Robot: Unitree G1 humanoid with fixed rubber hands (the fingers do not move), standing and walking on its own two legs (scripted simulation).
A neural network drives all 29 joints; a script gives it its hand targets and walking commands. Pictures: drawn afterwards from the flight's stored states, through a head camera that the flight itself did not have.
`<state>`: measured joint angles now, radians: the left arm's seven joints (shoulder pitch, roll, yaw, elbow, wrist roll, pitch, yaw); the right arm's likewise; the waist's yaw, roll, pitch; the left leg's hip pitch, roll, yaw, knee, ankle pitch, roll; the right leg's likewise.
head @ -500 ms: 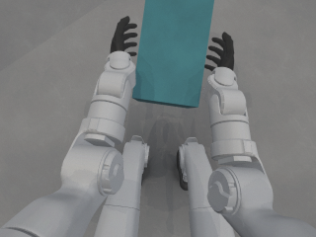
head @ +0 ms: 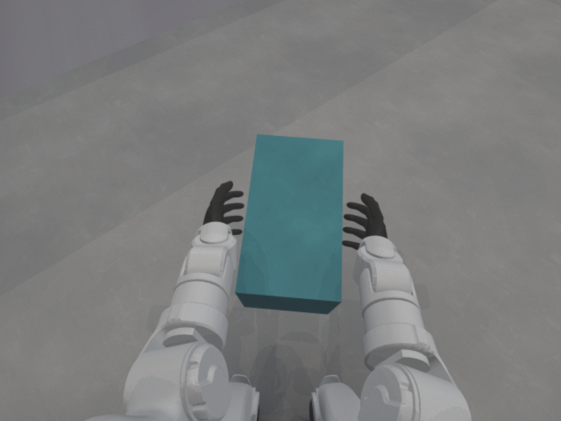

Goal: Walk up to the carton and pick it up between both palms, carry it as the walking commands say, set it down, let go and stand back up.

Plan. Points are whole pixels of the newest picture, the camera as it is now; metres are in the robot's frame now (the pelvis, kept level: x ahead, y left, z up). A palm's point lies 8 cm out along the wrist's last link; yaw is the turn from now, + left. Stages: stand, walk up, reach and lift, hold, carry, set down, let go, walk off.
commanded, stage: reach and lift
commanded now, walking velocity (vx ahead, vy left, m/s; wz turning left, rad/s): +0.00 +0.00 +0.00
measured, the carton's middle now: (292, 225) +0.45 -0.02 -0.09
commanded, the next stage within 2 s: none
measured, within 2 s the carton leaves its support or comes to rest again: neither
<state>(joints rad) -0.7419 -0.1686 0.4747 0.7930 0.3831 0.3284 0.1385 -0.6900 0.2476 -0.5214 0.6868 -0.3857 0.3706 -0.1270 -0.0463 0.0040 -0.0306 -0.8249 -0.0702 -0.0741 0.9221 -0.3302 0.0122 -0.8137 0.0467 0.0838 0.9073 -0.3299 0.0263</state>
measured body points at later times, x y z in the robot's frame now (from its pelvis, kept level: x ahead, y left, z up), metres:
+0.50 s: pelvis +0.04 -0.01 +0.05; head +0.07 +0.00 +0.50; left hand +0.39 +0.10 +0.04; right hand +0.38 -0.14 +0.05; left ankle +0.07 +0.11 -0.68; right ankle +0.07 -0.13 -0.68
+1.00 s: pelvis +0.02 -0.01 +0.05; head -0.03 +0.01 +0.50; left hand +0.36 +0.10 +0.11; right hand +0.35 -0.14 +0.11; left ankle +0.07 +0.11 -0.68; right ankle +0.07 -0.13 -0.68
